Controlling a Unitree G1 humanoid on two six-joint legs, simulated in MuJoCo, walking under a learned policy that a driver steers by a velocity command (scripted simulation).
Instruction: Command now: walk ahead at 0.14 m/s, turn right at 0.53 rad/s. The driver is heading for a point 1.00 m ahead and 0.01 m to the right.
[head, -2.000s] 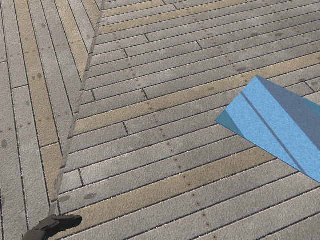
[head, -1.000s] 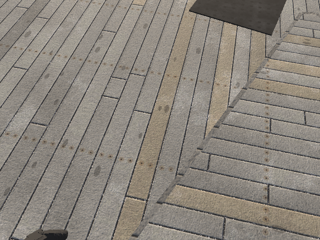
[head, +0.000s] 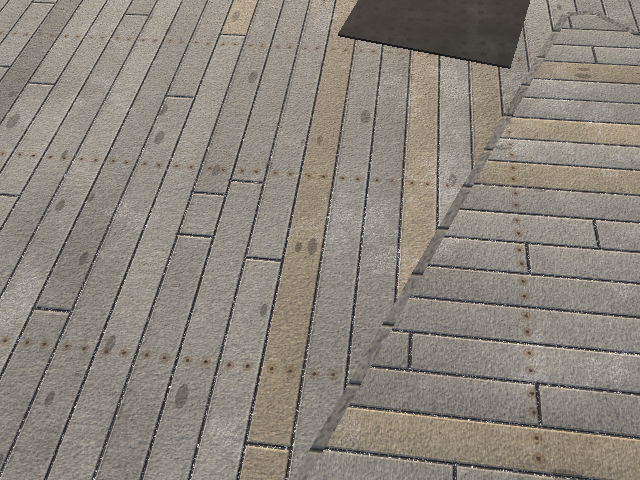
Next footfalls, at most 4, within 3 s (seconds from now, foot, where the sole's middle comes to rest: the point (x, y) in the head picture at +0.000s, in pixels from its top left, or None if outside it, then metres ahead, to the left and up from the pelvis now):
0.12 left None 0.06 0.14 -0.78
0.54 right None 0.25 -0.19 -0.78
1.00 left None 0.28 0.05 -0.78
1.48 right None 0.37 -0.16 -0.78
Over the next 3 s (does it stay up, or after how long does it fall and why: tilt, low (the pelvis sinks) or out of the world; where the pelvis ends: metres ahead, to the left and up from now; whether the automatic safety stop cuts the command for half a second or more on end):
stays up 0.97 0.08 -0.01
